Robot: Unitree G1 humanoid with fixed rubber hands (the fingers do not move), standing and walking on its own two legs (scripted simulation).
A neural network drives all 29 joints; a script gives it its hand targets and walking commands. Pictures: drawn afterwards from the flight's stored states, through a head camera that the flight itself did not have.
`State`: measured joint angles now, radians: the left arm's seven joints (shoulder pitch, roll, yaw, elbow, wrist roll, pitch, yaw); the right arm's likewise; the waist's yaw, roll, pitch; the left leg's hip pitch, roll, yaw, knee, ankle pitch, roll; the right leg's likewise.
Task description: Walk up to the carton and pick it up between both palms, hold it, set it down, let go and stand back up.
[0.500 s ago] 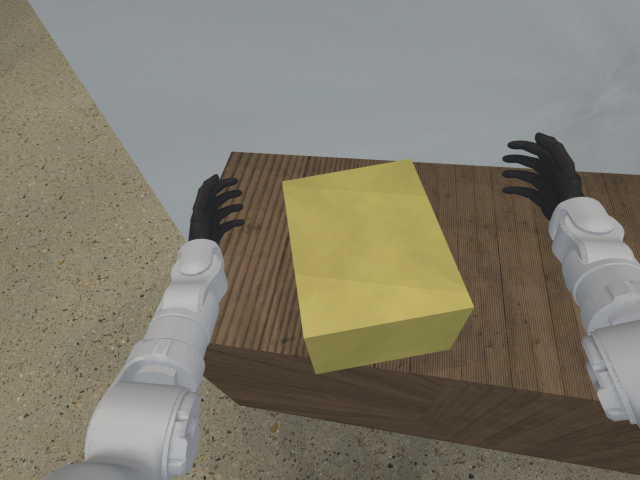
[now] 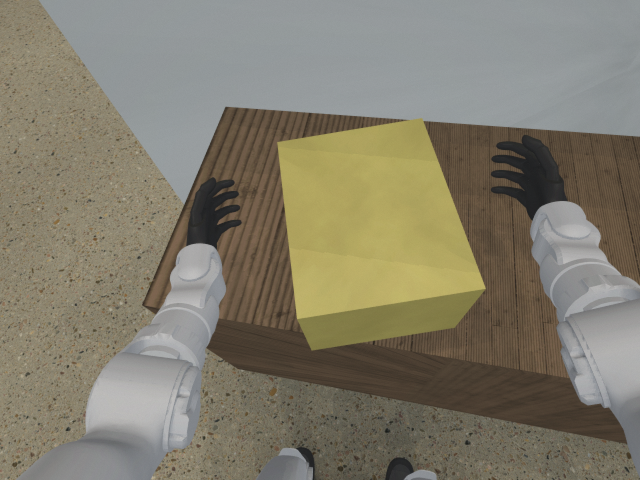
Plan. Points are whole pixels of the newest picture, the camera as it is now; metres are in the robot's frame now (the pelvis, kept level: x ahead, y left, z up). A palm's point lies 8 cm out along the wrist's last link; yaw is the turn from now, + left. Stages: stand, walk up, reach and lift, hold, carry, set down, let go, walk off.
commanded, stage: reach and lift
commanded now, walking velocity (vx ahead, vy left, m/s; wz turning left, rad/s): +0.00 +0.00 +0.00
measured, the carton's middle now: (366, 235) +0.45 +0.03 -0.07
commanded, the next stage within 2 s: none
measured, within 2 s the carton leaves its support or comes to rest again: neither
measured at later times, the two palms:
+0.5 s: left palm (234, 250) +0.39 +0.22 -0.04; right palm (516, 216) +0.48 -0.17 -0.02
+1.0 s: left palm (252, 251) +0.39 +0.19 -0.03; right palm (487, 219) +0.47 -0.13 -0.02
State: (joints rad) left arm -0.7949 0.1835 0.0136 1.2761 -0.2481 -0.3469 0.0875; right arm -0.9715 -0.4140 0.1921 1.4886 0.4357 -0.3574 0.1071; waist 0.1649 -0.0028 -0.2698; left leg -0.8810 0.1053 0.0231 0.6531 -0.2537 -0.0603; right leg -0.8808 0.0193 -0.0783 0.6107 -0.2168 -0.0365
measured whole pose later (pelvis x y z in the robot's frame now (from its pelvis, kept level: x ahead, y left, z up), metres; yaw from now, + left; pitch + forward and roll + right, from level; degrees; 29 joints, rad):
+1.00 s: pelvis -0.02 +0.01 -0.03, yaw -1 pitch +32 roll +0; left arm -0.85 0.02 0.20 1.31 -0.11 -0.46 0.16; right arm -1.06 -0.26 0.06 1.52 0.20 -0.45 0.00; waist 0.16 0.02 -0.28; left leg -1.08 0.10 0.05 0.88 -0.34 -0.04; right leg -1.11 0.00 -0.04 0.85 -0.30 -0.03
